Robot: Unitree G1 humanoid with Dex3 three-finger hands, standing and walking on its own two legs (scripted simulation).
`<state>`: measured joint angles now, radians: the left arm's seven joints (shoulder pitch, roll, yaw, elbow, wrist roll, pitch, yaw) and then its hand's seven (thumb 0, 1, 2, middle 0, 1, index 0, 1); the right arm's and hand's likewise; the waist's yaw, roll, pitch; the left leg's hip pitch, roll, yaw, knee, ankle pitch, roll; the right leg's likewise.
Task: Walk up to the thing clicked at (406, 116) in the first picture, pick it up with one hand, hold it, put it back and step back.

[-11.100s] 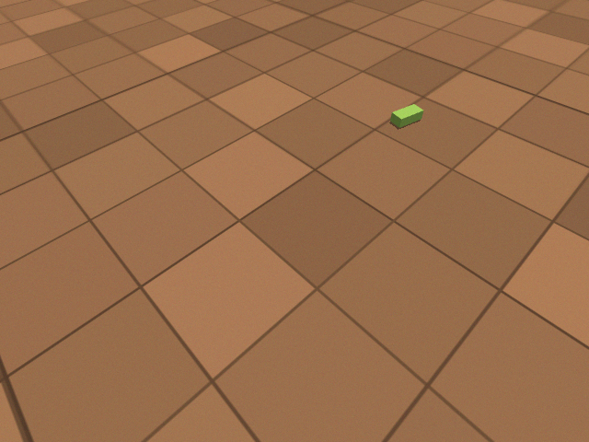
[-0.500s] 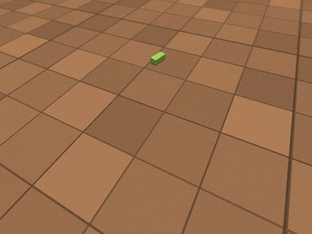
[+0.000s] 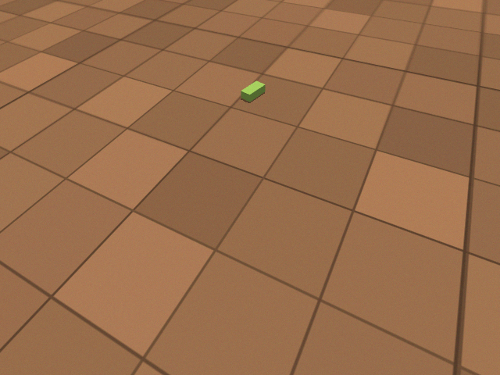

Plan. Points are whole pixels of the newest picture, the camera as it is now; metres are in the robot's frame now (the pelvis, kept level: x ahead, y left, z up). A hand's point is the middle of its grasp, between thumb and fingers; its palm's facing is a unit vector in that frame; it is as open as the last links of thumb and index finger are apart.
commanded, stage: stand
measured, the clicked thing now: (253, 91) +2.03 +0.04 -0.75
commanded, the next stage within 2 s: walk up in 1.80 s
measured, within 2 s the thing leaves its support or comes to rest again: neither
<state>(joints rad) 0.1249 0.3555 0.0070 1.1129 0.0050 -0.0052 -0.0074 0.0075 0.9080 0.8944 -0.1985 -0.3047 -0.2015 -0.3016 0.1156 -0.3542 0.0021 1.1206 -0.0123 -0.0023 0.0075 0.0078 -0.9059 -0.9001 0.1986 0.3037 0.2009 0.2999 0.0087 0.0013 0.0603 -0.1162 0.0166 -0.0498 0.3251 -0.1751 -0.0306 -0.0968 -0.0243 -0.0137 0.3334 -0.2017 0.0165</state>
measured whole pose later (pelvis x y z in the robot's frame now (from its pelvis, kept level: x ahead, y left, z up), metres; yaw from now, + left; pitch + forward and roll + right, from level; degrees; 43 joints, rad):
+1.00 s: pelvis +0.00 +0.00 +0.00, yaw +0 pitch -3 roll +0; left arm 0.13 0.36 0.00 1.11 0.01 -0.01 -0.01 0.01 0.91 0.89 -0.20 -0.30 -0.20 -0.30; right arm 0.12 -0.35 0.00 1.12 -0.01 0.00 0.01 0.01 -0.91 -0.90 0.20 0.30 0.20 0.30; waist 0.01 0.00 0.06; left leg -0.11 0.02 -0.05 0.33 -0.17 -0.03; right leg -0.09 -0.02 -0.01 0.33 -0.20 0.02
